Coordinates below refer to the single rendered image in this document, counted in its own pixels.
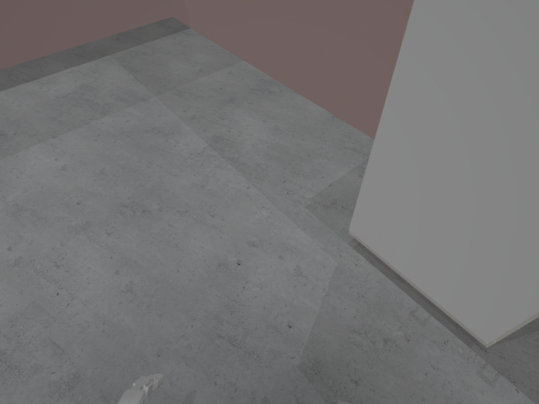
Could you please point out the robot left hand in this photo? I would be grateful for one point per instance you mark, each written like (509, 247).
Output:
(142, 389)

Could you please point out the fridge door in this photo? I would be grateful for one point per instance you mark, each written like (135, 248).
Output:
(450, 196)

